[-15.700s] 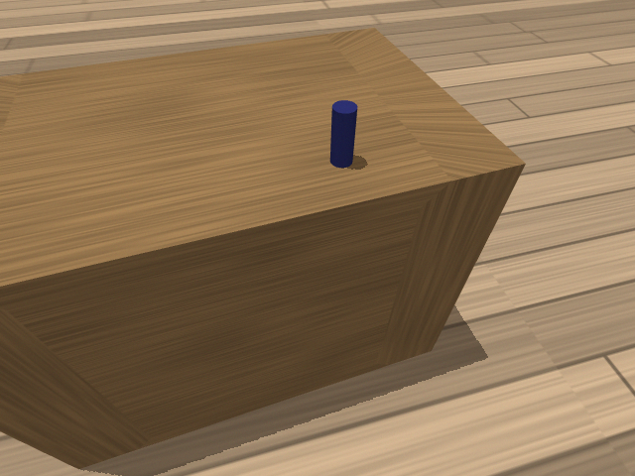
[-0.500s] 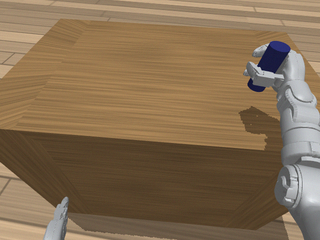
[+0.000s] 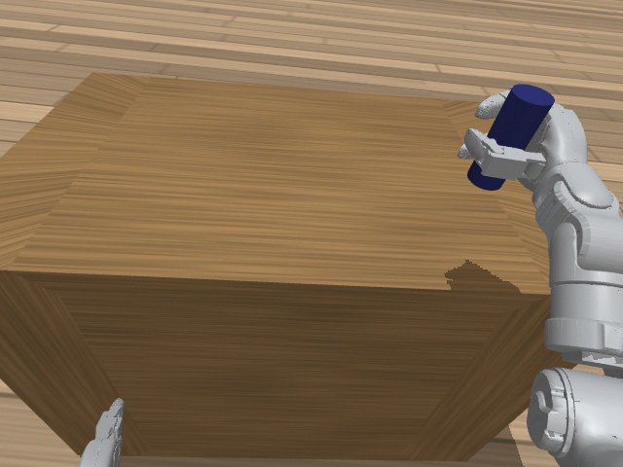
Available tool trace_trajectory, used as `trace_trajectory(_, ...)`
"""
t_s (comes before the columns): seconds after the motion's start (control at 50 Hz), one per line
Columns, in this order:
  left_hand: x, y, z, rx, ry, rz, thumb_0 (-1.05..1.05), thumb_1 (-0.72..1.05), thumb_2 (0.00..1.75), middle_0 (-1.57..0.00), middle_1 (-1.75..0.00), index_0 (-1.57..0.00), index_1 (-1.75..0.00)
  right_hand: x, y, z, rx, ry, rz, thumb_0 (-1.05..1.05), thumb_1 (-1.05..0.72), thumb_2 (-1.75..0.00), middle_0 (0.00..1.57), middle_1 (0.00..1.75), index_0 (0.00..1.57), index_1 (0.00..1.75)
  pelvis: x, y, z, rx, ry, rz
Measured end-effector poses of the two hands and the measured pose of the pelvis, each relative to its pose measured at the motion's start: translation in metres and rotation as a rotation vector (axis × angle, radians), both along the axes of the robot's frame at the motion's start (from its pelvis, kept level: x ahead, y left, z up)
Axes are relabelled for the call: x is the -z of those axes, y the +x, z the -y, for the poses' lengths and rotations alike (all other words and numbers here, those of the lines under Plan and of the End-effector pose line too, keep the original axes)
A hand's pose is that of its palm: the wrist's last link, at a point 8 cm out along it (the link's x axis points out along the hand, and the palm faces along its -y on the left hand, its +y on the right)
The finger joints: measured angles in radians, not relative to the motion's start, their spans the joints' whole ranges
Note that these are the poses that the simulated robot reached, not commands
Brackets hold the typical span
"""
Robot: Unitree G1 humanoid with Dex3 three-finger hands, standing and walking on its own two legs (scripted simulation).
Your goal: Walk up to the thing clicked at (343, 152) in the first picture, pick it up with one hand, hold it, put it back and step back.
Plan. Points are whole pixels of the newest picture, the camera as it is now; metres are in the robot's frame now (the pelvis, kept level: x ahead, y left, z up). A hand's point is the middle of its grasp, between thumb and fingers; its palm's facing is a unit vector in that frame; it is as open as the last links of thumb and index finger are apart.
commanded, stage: lift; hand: right
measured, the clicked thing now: (506, 141) +0.39 -0.20 +0.28
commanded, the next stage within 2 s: hold in 0.62 s
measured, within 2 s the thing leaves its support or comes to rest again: neither
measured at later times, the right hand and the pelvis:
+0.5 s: hand (518, 130) +0.35 -0.18 +0.31, palm faces +0.11 +0.99 -0.02, open 5.5 cm; pelvis +0.00 +0.00 +0.00, yaw -1 degrees
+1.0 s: hand (529, 117) +0.35 -0.18 +0.33, palm faces +0.09 +1.00 -0.02, open 5.5 cm; pelvis +0.01 +0.00 +0.01, yaw -1 degrees
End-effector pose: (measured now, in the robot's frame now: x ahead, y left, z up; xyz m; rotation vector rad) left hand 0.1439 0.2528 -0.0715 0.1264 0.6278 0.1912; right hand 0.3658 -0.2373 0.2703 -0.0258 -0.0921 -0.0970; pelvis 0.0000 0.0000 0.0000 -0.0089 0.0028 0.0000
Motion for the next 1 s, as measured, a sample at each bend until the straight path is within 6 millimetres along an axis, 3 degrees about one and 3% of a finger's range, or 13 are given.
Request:
trace_trajectory(0.36, -0.013, 0.01, -0.006, 0.015, 0.004, 0.095, -0.01, -0.54, 0.05, -0.04, -0.04, -0.03, -0.04, -0.033, -0.035, -0.005, 0.008, 0.002, 0.019, 0.0, -0.12, -1.14, 0.98, 1.15, 1.01, 1.14, -0.003, -0.005, -0.003, 0.014, -0.001, 0.033)
trace_trajectory(1.0, -0.004, 0.025, 0.006, 0.048, -0.032, 0.07, -0.01, -0.54, 0.05, -0.04, -0.04, -0.04, -0.04, -0.054, -0.044, -0.004, -0.005, -0.001, 0.01, 0.0, -0.12, -1.14, 0.98, 1.15, 1.01, 1.14, -0.005, 0.006, 0.001, 0.026, 0.003, 0.032)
